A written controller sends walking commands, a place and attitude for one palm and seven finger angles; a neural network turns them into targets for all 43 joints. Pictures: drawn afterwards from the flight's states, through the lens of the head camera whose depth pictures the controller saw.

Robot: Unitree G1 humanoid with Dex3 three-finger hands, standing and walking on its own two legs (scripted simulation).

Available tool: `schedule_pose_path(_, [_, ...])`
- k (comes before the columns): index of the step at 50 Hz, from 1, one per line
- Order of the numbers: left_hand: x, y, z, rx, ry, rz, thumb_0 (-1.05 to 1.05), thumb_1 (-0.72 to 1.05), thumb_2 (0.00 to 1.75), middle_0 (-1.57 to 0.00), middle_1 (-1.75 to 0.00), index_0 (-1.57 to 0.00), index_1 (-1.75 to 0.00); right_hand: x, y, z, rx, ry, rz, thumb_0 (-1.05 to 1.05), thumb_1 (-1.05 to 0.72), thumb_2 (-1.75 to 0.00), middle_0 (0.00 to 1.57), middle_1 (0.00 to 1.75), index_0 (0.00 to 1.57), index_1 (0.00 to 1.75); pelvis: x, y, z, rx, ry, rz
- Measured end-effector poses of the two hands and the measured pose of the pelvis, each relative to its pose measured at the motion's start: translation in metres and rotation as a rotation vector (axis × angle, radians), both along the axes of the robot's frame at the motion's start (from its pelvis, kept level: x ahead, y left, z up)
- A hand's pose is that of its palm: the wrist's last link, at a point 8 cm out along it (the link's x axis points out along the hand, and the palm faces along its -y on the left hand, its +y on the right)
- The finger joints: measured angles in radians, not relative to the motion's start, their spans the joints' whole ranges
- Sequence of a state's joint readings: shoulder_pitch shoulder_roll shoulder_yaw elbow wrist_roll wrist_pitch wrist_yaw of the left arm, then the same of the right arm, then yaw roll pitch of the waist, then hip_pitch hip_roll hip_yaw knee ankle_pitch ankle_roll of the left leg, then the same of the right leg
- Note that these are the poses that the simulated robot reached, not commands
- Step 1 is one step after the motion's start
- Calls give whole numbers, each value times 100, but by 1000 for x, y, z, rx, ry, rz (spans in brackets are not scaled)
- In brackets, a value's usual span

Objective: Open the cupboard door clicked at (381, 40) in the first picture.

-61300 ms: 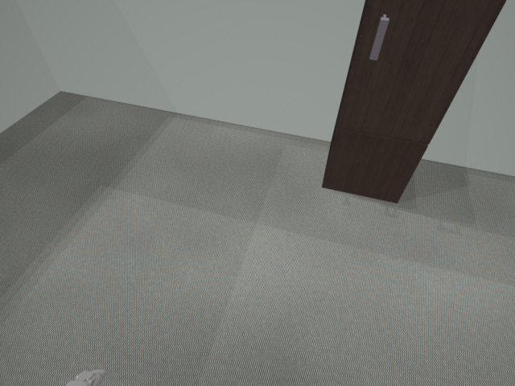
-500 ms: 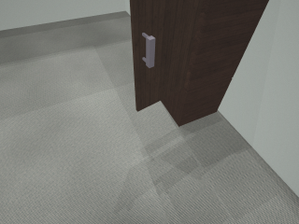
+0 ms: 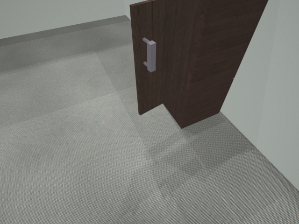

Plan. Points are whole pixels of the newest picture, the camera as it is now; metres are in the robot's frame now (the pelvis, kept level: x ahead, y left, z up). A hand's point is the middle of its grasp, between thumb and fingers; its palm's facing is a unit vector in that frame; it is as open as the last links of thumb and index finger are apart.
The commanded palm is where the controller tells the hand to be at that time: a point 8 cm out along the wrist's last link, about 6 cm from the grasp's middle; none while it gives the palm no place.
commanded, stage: let the arm hang, fingers relaxed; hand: left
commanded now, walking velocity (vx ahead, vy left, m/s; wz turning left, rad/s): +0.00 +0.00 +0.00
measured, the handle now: (148, 54) +0.74 +0.04 +0.05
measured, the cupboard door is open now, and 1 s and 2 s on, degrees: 99 99 99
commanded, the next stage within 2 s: look to check the result in 0.18 s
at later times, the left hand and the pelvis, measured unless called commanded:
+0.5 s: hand out of the picture +0.10 +0.24 -0.15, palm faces -0.02 -0.94 -0.35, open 7.4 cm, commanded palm none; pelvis +0.03 +0.00 +0.01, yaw +0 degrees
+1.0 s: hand out of the picture +0.14 +0.23 -0.15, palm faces -0.04 -0.94 -0.34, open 7.4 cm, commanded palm none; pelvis +0.05 -0.01 +0.01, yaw +0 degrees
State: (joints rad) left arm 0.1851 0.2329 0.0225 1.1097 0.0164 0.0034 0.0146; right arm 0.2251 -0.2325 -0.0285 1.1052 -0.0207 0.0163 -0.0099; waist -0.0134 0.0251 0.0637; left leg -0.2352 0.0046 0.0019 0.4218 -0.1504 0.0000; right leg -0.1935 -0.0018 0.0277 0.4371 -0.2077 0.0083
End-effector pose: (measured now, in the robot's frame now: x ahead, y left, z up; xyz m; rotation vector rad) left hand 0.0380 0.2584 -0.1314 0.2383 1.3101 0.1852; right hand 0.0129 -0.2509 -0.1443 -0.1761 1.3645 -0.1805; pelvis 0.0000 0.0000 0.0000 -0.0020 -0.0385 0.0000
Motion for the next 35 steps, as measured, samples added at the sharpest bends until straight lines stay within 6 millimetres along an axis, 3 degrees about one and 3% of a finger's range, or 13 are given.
schedule_pose_path(16, [46, 20, 12, 45, -53, -35, 1, 90, 90, -20, -30, -20, -30, 59, -22, 13, -53, -82, 42, 1, -91, -90, 20, 30, 20, 29, 16, 1, 4, 1, 7, 0])
schedule_pose_path(35, [77, 29, 20, 79, -56, -54, 1, 90, 90, -20, -30, -20, -30, 95, -41, 20, -84, -92, 68, 1, -91, -90, 20, 30, 21, 30, 38, -4, 7, 5, 19, -1])
